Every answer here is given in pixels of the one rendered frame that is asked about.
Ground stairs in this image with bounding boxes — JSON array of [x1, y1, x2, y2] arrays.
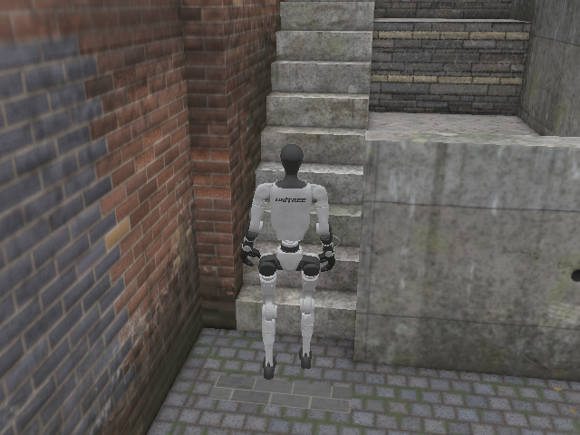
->
[[236, 0, 375, 340]]

